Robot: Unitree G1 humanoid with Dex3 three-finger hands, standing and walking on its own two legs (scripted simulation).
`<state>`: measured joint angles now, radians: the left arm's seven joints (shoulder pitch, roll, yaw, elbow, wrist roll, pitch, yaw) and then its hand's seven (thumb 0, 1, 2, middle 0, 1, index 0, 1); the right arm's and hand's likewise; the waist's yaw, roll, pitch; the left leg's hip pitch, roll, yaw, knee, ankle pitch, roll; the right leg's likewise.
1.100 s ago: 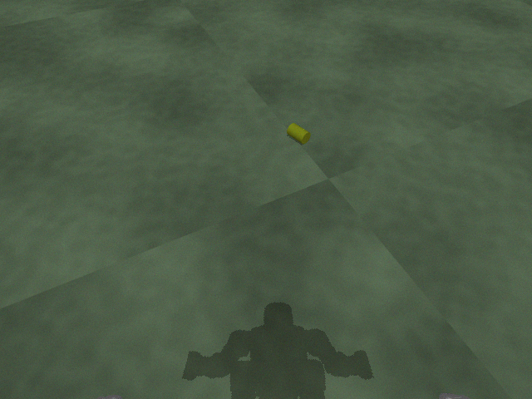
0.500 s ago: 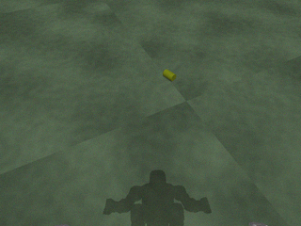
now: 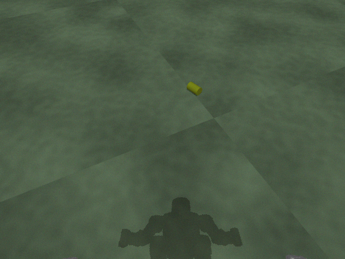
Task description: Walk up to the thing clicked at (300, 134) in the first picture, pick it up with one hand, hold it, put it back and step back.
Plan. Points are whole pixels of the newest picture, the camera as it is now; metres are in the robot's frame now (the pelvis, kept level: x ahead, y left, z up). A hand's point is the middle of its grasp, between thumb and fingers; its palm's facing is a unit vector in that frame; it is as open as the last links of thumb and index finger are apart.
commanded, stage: stand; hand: left
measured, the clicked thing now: (194, 88) +1.51 -0.18 -0.75
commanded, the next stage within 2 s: walk up in 0.02 s
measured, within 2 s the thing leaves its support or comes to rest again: neither
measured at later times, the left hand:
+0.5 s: hand (119, 214) +0.24 +0.17 -0.13, palm faces -0.24 -0.86 -0.45, open 7.4 cm
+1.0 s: hand (137, 126) +0.59 +0.16 -0.16, palm faces -0.50 -0.72 -0.47, open 7.4 cm
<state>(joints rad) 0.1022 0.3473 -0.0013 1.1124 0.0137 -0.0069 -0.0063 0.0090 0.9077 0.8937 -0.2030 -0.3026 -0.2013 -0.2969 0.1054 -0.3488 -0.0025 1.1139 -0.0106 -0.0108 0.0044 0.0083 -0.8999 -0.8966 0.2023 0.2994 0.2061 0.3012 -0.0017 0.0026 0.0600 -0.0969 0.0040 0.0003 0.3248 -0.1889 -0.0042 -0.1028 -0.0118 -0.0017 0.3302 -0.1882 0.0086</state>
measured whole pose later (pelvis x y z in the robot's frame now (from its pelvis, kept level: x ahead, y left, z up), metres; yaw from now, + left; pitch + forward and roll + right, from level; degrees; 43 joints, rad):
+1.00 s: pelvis +0.37 -0.07 -0.03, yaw -30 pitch -1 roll -1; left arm 0.28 0.47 0.05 0.90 -0.01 -0.08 0.02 0.01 0.91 0.89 -0.20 -0.30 -0.20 -0.30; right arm 0.22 -0.41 -0.11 0.79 -0.04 -0.03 0.10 0.01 -0.90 -0.90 0.20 0.30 0.20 0.30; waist -0.06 0.01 0.11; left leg -0.38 0.09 0.08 0.67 -0.27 0.00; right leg -0.38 -0.01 0.06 1.19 -0.45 -0.05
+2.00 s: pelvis +0.79 -0.03 -0.03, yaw -43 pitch -2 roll +1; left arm 0.24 0.41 0.04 0.89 -0.01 -0.07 0.03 0.01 0.91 0.89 -0.21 -0.30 -0.20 -0.30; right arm 0.40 -0.43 -0.09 0.78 -0.06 0.01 0.07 0.01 -0.90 -0.90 0.20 0.30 0.21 0.30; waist -0.10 0.05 0.11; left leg -0.21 -0.01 0.20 0.64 -0.40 0.09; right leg -0.52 -0.02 -0.09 0.83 -0.33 -0.04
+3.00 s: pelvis +1.06 +0.00 -0.04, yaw -49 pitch -2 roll +1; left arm 0.07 0.36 0.03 0.88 0.01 -0.02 0.00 0.01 0.91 0.89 -0.20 -0.30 -0.20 -0.30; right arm 0.26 -0.38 -0.01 0.88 0.01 -0.03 -0.02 0.01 -0.90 -0.90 0.20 0.30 0.21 0.30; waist -0.02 -0.01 0.18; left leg -0.34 0.03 0.04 0.93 -0.62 0.02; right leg -0.44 -0.01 -0.03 0.73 -0.25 -0.05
